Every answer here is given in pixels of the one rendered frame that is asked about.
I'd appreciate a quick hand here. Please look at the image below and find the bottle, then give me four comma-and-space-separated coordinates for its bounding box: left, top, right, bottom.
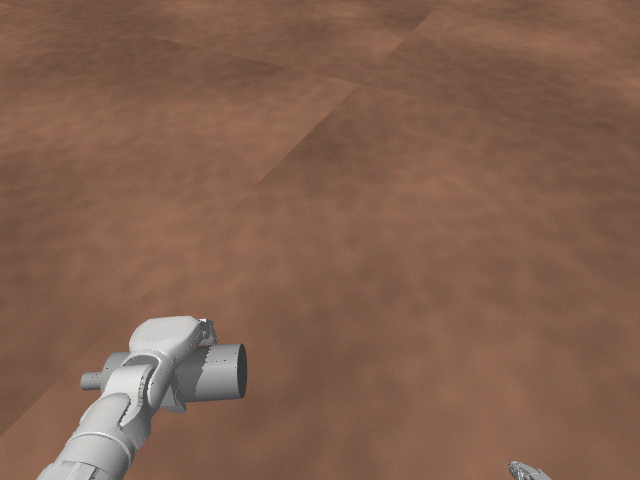
80, 343, 247, 403

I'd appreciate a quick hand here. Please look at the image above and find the left robot hand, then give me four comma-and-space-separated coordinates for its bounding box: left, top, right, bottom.
129, 316, 218, 413

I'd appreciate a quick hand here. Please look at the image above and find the right robot hand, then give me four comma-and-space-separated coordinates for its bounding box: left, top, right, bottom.
509, 461, 551, 480

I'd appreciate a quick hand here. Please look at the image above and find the left robot arm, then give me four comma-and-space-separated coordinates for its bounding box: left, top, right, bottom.
36, 349, 174, 480

